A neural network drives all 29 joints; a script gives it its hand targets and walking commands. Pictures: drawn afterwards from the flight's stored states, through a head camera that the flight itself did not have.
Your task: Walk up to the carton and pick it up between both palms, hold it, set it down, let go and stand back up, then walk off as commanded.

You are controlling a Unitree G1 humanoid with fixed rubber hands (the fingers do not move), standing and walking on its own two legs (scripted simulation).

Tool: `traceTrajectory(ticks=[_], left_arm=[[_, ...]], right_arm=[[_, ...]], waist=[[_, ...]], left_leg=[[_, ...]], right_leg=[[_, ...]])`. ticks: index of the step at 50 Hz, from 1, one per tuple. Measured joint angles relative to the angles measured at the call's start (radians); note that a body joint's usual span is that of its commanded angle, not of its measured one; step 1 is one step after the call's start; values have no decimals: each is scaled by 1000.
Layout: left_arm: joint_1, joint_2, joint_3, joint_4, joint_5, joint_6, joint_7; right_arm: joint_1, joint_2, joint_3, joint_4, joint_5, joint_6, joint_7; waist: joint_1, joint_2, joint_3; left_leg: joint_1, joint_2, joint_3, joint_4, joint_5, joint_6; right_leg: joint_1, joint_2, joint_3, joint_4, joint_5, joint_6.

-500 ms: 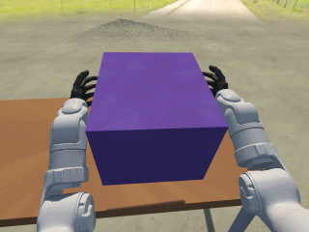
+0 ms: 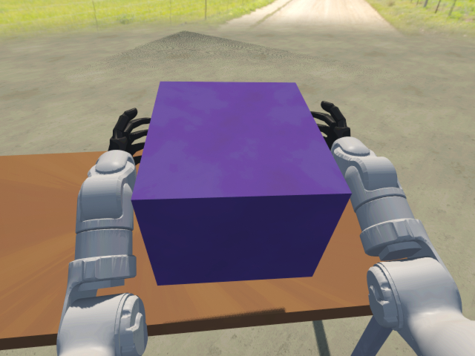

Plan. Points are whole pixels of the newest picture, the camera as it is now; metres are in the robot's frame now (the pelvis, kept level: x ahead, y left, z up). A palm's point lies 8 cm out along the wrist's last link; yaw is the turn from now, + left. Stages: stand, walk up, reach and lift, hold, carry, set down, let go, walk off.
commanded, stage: hold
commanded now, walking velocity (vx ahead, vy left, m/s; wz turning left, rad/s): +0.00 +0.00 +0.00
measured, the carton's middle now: (232, 174) +0.38 +0.01 +0.17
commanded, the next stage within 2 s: none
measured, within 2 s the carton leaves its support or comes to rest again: neither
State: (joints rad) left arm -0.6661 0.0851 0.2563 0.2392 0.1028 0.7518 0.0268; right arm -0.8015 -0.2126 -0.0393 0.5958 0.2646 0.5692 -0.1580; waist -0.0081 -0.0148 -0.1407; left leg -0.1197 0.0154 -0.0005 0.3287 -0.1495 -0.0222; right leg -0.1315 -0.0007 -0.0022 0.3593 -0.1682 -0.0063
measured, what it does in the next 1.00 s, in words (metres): stands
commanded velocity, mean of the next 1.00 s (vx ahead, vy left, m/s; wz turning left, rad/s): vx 0.00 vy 0.00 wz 0.00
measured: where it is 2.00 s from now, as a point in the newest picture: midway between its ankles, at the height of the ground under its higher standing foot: outside the picture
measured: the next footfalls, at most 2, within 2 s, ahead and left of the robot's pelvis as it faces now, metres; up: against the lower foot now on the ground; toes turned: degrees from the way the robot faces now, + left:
none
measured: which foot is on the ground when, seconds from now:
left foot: down 0.00-1.00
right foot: down 0.00-1.00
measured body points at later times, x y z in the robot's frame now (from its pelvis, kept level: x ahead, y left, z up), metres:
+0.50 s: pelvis +0.00 +0.00 +0.00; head -0.08 +0.00 +0.44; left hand +0.36 +0.19 +0.23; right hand +0.39 -0.17 +0.23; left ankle +0.02 +0.13 -0.75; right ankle +0.02 -0.11 -0.75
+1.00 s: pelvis +0.00 +0.00 +0.00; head -0.07 +0.00 +0.44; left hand +0.37 +0.19 +0.23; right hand +0.39 -0.17 +0.23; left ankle +0.02 +0.13 -0.75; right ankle +0.02 -0.11 -0.75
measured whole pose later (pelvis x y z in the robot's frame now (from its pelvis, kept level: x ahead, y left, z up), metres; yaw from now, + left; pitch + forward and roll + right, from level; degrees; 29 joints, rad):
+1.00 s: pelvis +0.00 +0.00 +0.00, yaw +0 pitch -3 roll +0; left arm -0.66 0.08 0.26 0.22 0.11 0.77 0.02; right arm -0.81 -0.22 -0.04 0.58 0.26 0.58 -0.15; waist -0.01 -0.01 -0.12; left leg -0.12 0.02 0.00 0.33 -0.15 -0.02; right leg -0.13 0.00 0.00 0.36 -0.17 -0.01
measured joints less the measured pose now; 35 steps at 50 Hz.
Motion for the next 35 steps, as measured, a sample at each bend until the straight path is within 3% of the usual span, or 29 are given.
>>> traceTrajectory(ticks=[35], left_arm=[[2, 0, 0, -13, 1, 0, -2]], right_arm=[[-2, -2, 0, -23, 0, 11, -5]], waist=[[0, 4, 0]], left_leg=[[0, 0, 0, 0, -2, 0]], right_leg=[[0, 0, 0, 0, -2, 0]])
